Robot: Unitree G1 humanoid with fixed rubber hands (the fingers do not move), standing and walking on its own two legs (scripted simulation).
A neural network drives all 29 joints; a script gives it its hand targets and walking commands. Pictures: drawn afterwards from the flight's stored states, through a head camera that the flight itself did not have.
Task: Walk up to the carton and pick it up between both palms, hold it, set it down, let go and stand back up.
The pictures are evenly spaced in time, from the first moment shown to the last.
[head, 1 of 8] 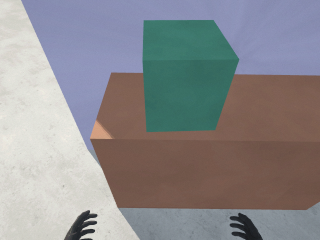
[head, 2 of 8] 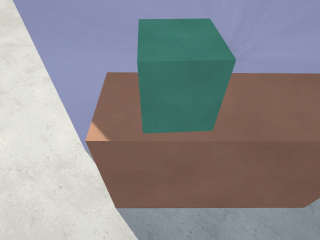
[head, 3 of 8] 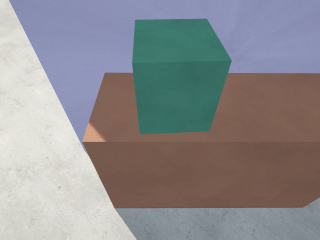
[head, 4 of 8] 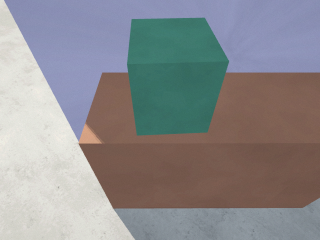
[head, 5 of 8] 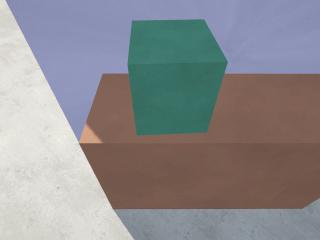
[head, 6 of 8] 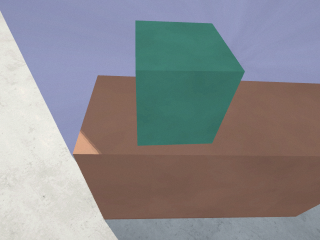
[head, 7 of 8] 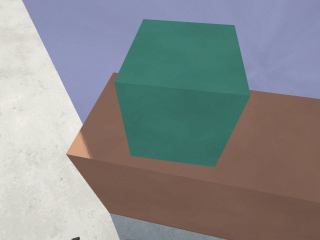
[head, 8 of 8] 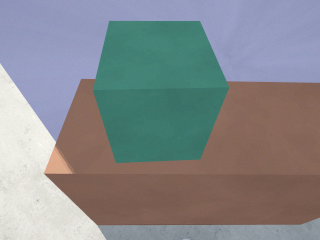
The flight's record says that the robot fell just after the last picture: no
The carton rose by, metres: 0.00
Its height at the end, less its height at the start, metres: +0.00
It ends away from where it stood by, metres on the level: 0.00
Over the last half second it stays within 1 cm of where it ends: yes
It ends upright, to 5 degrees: yes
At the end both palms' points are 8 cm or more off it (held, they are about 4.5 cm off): yes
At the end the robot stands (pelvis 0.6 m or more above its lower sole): yes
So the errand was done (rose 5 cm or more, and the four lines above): no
